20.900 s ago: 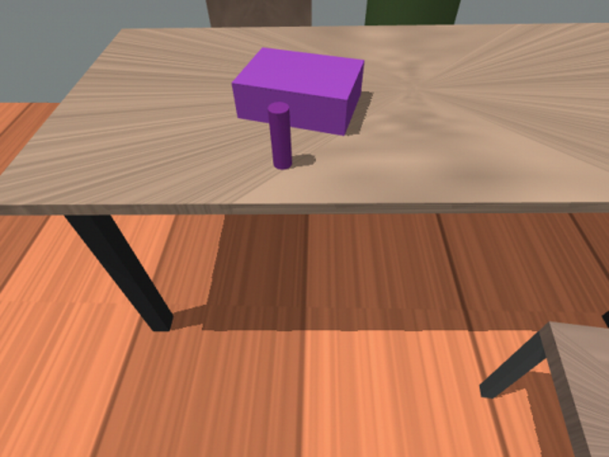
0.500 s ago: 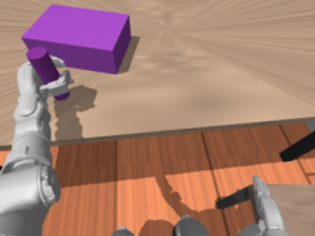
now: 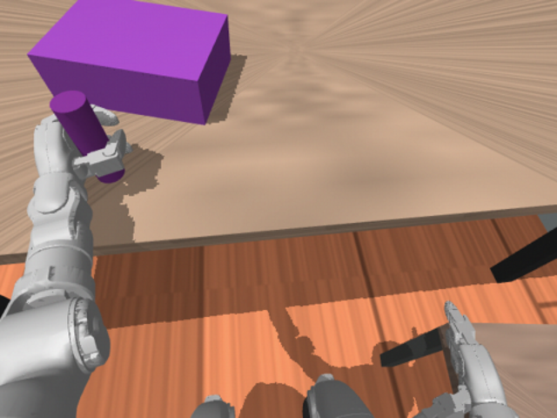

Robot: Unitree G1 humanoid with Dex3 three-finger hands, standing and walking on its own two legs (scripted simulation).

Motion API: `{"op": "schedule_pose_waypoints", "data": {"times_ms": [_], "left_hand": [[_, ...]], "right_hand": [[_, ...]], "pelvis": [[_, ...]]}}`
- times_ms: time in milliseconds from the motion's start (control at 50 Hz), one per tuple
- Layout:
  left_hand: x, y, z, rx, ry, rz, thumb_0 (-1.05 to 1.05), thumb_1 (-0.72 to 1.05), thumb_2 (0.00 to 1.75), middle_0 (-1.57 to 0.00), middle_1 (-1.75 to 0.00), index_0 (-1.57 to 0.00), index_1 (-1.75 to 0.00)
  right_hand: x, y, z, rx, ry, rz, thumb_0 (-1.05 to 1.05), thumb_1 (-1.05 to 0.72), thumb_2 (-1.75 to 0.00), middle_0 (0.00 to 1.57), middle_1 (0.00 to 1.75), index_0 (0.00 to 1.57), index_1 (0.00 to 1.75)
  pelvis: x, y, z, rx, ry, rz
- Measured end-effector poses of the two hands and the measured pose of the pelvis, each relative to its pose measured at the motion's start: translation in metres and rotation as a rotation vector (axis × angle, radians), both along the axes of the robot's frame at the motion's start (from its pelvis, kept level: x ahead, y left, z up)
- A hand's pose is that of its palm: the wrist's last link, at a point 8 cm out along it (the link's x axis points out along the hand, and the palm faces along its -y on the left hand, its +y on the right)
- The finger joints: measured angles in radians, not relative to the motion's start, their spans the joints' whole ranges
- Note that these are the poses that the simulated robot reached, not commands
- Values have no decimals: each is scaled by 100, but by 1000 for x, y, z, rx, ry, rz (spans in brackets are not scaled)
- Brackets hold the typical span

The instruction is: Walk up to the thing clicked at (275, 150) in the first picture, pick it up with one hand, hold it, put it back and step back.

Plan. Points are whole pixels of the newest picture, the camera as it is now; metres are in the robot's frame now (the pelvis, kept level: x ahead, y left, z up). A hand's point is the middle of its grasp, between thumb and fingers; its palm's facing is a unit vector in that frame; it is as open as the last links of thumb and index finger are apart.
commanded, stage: lower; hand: left
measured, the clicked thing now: (92, 141) +0.49 +0.23 +0.10
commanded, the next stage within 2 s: loosen in 0.12 s
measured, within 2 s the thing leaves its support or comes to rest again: neither
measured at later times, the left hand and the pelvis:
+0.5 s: hand (110, 148) +0.49 +0.22 +0.08, palm faces +0.19 -0.98 +0.02, open 5.8 cm; pelvis -0.01 +0.00 -0.01, yaw +0 degrees
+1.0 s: hand (99, 141) +0.49 +0.23 +0.09, palm faces +0.21 -0.98 +0.01, open 15.0 cm; pelvis +0.00 +0.00 +0.00, yaw +0 degrees
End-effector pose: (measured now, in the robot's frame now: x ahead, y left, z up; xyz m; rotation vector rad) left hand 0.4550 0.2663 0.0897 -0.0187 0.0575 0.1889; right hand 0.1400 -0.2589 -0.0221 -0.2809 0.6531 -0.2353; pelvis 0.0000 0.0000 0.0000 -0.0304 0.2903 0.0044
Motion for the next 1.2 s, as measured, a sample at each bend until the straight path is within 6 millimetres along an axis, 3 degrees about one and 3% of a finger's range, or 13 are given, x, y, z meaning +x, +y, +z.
{"op": "schedule_pose_waypoints", "data": {"times_ms": [340, 520, 700, 920, 1040, 1200], "left_hand": [[3, -1, -9, -2, -22, 11, -1, 18, 112, -103, -113, -105, -113], [3, -1, -10, 1, -14, 6, 0, 8, 79, -104, -98, -108, -95], [4, -1, -13, 0, -15, 4, 0, -9, 50, -82, -69, -84, -67], [4, 1, -11, 7, -18, 4, 0, -28, 28, -44, -36, -45, -36], [5, 15, 13, 13, -58, 34, 0, -36, 21, -26, -24, -27, -24], [6, 50, 77, 38, -95, 64, -1, -46, 11, -11, -12, -12, -11]], "right_hand": [[-9, 0, -5, -9, 18, 7, -1, 53, -5, 6, 5, 6, 5], [-9, -1, -4, -9, 18, 7, -1, 53, -4, 6, 5, 6, 5], [-5, -2, -4, -8, 27, 5, -1, 52, -5, 6, 5, 6, 5], [-1, -1, -4, -2, 26, 1, -1, 52, -5, 6, 5, 6, 5], [1, -4, 4, -10, 14, -7, -1, 52, -5, 6, 5, 6, 5], [1, -1, 0, 27, 28, -25, -1, 52, -5, 6, 5, 6, 5]], "pelvis": [[-7, -2, -8, 1, 23, 0], [-5, -3, -8, 2, 28, 0], [-2, -3, -8, 2, 29, 1], [1, -2, -7, 0, 27, -1], [4, -3, -3, 1, 11, -1], [9, -2, 6, -2, -23, 3]]}}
